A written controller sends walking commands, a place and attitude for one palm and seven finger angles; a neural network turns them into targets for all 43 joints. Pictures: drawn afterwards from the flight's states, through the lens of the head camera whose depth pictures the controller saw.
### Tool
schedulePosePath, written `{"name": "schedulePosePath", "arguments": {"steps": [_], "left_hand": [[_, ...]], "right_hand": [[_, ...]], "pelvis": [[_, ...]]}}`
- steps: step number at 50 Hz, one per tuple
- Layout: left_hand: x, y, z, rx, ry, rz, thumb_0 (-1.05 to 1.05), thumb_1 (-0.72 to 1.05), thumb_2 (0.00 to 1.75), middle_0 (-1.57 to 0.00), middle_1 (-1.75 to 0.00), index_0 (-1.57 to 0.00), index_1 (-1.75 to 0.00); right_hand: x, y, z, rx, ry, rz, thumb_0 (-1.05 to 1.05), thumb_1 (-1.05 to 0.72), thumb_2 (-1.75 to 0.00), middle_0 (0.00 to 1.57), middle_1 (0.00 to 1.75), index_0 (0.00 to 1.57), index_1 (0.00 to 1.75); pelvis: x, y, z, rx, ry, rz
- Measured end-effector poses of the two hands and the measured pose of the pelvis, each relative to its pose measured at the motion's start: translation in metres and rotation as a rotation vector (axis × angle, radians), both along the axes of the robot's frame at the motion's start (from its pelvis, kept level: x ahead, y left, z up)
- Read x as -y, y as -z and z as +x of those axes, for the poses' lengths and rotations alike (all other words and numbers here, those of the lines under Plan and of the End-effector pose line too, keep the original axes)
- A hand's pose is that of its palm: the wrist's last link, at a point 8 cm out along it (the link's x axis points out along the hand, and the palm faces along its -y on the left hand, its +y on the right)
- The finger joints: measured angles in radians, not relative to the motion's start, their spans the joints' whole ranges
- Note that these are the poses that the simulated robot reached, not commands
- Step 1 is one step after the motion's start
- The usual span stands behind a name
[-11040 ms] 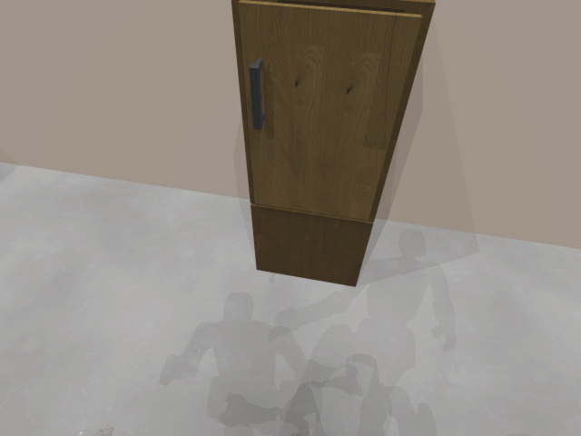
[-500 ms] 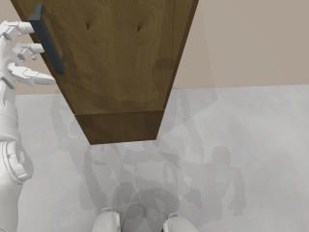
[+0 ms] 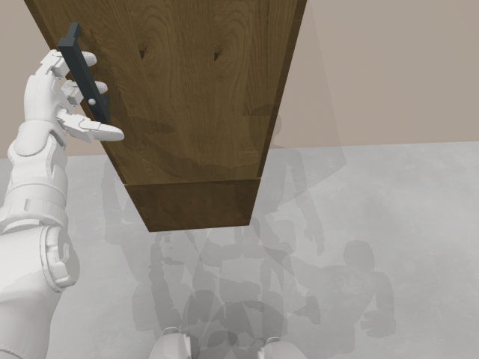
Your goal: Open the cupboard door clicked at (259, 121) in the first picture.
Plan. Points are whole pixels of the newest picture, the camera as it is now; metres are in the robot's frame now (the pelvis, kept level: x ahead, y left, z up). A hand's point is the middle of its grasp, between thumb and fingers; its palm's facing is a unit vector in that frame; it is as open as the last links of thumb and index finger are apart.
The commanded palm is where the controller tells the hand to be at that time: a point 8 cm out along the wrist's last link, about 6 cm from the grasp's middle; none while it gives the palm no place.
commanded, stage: slide the fingers in behind the handle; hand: left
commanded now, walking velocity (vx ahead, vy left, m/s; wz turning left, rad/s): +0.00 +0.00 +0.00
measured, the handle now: (89, 77) +0.56 +0.22 +0.12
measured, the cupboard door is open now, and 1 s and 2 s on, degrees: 0 0 10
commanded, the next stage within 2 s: close the thumb around the handle in 0.70 s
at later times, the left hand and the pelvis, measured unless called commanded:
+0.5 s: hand (102, 100) +0.51 +0.19 +0.12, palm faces +0.04 -1.00 -0.01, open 14.1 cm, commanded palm +0.49 +0.23 +0.12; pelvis +0.00 -0.01 +0.00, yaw +0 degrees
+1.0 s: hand (102, 100) +0.51 +0.19 +0.12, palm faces +0.04 -1.00 -0.01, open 13.0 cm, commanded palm +0.49 +0.23 +0.12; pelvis +0.00 +0.00 +0.00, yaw +0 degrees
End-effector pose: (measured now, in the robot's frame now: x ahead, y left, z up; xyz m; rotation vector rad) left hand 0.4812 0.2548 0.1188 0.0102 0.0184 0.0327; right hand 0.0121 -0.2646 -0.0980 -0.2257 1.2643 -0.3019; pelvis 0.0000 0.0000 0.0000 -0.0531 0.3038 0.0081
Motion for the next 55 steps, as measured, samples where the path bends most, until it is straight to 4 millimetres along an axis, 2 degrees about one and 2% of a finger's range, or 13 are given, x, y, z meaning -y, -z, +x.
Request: {"name": "schedulePosePath", "arguments": {"steps": [11, 19, 43, 48, 55], "left_hand": [[0.013, 0.0, 0.004, -0.01, 0.005, -0.005, -0.02, -0.5, 0.3, -0.3, -1.2, -0.3, -1.2], [0.015, 0.0, 0.004, -0.004, -0.011, -0.003, -0.02, -0.5, 0.3, -0.29, -1.2, -0.29, -1.2], [0.015, 0.001, 0.003, 0.004, -0.006, -0.004, -0.02, -0.49, 0.31, -0.28, -1.2, -0.28, -1.2], [0.015, 0.001, 0.003, 0.006, -0.007, -0.003, -0.02, -0.4, 0.35, -0.29, -1.21, -0.29, -1.21], [0.015, 0.001, 0.004, 0.005, -0.011, -0.003, -0.01, -0.11, 0.47, -0.31, -1.24, -0.31, -1.24]], "right_hand": [[0.008, 0.001, -0.022, -0.049, 0.027, -0.001, 0.01, -0.9, -0.9, 0.21, 0.29, 0.2, 0.3], [0.006, 0.001, -0.03, -0.073, 0.039, 0.012, 0.01, -0.9, -0.9, 0.21, 0.29, 0.2, 0.3], [-0.003, 0.002, -0.003, -0.02, 0.004, 0.022, 0.01, -0.9, -0.9, 0.21, 0.29, 0.2, 0.3], [-0.004, 0.003, -0.002, -0.022, 0.002, 0.024, 0.01, -0.9, -0.89, 0.21, 0.29, 0.2, 0.3], [-0.005, 0.003, -0.006, -0.033, 0.005, 0.025, 0.01, -0.9, -0.89, 0.21, 0.29, 0.2, 0.3]], "pelvis": [[0.006, 0.0, -0.002, -0.004, 0.004, 0.005], [0.007, -0.001, 0.0, -0.006, 0.003, 0.005], [-0.001, -0.002, 0.004, -0.002, -0.001, 0.004], [-0.001, -0.002, 0.005, -0.003, -0.002, 0.004], [-0.001, -0.002, 0.004, -0.004, -0.001, 0.004]]}}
